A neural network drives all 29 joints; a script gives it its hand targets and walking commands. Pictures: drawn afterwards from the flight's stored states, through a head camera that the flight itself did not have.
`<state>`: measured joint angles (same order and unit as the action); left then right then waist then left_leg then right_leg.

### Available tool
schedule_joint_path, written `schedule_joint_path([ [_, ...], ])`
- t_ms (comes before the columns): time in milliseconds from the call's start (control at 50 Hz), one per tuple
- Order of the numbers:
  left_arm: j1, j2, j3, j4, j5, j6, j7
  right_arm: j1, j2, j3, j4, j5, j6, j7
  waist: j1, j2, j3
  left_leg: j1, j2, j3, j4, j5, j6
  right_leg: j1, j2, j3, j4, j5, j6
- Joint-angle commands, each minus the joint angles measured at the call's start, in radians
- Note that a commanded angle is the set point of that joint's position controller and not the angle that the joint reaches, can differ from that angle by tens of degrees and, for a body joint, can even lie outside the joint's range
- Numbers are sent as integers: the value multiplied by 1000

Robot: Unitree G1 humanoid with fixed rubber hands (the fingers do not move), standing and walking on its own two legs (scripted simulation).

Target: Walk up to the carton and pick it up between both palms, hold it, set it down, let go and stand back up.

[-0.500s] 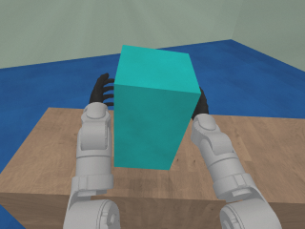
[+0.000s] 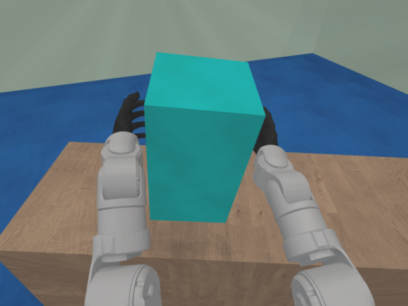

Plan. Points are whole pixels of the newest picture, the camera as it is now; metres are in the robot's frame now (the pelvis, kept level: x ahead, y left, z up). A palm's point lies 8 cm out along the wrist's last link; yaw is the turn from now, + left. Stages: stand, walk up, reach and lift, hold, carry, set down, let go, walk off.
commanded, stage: hold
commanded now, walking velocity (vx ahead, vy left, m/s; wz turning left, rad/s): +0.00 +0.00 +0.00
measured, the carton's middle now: (195, 147) +0.39 +0.01 +0.17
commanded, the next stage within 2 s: none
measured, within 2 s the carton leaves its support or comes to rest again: neither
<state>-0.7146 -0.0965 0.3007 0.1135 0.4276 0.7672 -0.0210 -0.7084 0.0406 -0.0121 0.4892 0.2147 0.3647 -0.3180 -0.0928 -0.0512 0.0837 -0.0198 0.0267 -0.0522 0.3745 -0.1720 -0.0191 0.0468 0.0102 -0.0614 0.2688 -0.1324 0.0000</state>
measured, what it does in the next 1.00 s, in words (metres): stands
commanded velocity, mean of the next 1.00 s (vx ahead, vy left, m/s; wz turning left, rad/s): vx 0.00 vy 0.00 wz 0.00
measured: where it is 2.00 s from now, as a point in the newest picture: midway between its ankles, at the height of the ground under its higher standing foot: outside the picture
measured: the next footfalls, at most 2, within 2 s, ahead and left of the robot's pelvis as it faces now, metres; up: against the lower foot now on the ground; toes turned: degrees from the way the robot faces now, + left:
none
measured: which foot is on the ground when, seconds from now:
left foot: down 0.00-1.00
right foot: down 0.00-1.00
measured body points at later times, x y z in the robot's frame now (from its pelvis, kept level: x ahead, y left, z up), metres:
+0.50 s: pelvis +0.00 +0.00 +0.00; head -0.05 +0.03 +0.45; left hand +0.38 +0.14 +0.22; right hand +0.38 -0.12 +0.20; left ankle +0.04 +0.13 -0.75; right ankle +0.02 -0.12 -0.75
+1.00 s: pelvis +0.00 +0.00 +0.00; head -0.05 +0.03 +0.45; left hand +0.38 +0.14 +0.22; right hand +0.37 -0.12 +0.20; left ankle +0.04 +0.13 -0.75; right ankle +0.02 -0.12 -0.75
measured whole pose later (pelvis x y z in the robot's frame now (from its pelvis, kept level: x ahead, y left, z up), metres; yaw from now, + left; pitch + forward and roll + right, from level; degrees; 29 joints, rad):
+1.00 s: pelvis +0.00 +0.00 +0.00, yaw -1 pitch -12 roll -1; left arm -0.71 -0.11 0.32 0.08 0.47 0.81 -0.05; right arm -0.72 0.05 0.01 0.51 0.22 0.35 -0.32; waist -0.08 -0.06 0.10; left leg 0.03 0.03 -0.03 0.35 -0.17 -0.02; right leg 0.08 0.01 -0.06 0.27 -0.14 0.00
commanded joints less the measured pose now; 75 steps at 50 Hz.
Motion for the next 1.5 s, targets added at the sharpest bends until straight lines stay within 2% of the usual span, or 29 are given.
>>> schedule_joint_path([
  [0, -540, -570, -488, -49, -184, -37, -149, -893, 568, 448, -406, 115, -103, 93, 10, 71, -525, 155, -66, 64, -5, 308, 6, 122, 55, -36, 0, 236, 64],
  [80, -579, -549, -438, -39, -150, -21, -151, -852, 550, 379, -302, 85, -92, 114, 17, 74, -418, 120, -55, 82, -62, 183, 14, 54, 52, -43, -26, 56, 50],
  [140, -597, -557, -428, -7, -145, -14, -155, -877, 548, 342, -289, 71, -101, 127, 17, 80, -396, 109, -50, 90, -76, 148, 18, 38, 52, -44, -36, 5, 43],
  [360, -612, -563, -439, 11, -156, -25, -169, -888, 555, 320, -294, 50, -113, 119, -17, 85, -436, 125, -59, 95, -58, 162, 12, 68, 43, -44, -32, 62, 56],
  [420, -600, -562, -430, 18, -149, -22, -174, -885, 549, 322, -296, 49, -114, 116, -18, 80, -435, 127, -61, 95, -57, 171, 11, 77, 43, -48, -31, 73, 59],
  [500, -592, -564, -453, -24, -160, -27, -171, -884, 553, 360, -329, 74, -118, 109, -17, 81, -473, 163, -62, 87, -30, 265, 1, 100, 52, -52, -19, 155, 61],
  [580, -562, -560, -458, -39, -154, -19, -170, -873, 548, 387, -358, 88, -117, 101, -11, 82, -464, 170, -62, 84, -22, 291, 1, 107, 52, -52, -18, 178, 62],
  [680, -546, -559, -454, -58, -141, -6, -172, -850, 535, 386, -353, 94, -113, 105, -3, 88, -420, 157, -57, 88, -36, 282, -2, 99, 57, -54, -21, 145, 55],
  [820, -556, -568, -480, -76, -152, -3, -168, -852, 530, 379, -367, 89, -116, 111, -14, 98, -426, 168, -52, 89, -36, 277, -4, 83, 59, -55, -22, 125, 46],
  [960, -565, -563, -456, -42, -141, 2, -172, -855, 516, 332, -334, 55, -117, 124, -16, 94, -393, 134, -47, 96, -68, 187, 5, 70, 56, -59, -31, 46, 44],
  [1120, -566, -546, -447, -49, -147, -9, -173, -858, 533, 362, -346, 62, -125, 115, -11, 74, -444, 164, -57, 98, -45, 236, 12, 92, 50, -53, -26, 123, 56],
  [1200, -560, -546, -457, -63, -149, -8, -173, -854, 534, 373, -359, 72, -126, 111, -13, 85, -452, 168, -59, 97, -37, 255, 9, 100, 49, -53, -22, 150, 57],
  [1320, -565, -527, -419, -43, -131, 0, -176, -866, 532, 361, -338, 67, -125, 117, 6, 65, -420, 143, -59, 105, -60, 202, 25, 91, 46, -53, -30, 103, 58],
  [1480, -564, -536, -425, -39, -131, 1, -178, -857, 526, 348, -332, 60, -127, 114, -8, 72, -411, 156, -57, 104, -55, 206, 21, 79, 47, -55, -33, 105, 56],
])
